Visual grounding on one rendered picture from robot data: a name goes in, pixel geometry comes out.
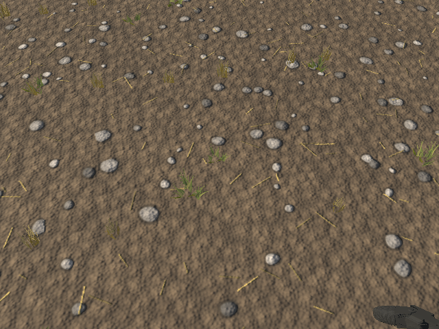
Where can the robot right hand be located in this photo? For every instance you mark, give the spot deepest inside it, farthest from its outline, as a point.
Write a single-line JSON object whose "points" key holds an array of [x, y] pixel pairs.
{"points": [[411, 317]]}

